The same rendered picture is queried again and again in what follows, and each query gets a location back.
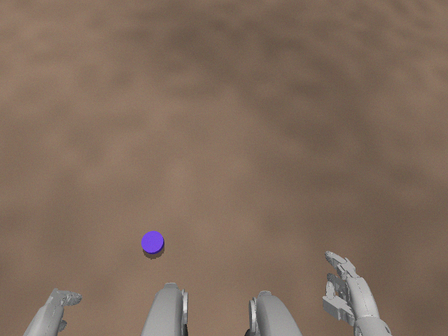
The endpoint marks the left robot hand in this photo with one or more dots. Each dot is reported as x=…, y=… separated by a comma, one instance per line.
x=48, y=319

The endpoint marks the right robot hand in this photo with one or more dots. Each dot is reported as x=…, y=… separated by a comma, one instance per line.
x=355, y=299

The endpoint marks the right robot arm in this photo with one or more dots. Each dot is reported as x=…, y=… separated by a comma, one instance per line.
x=371, y=326

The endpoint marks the tin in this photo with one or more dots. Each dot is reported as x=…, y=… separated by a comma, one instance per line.
x=152, y=242

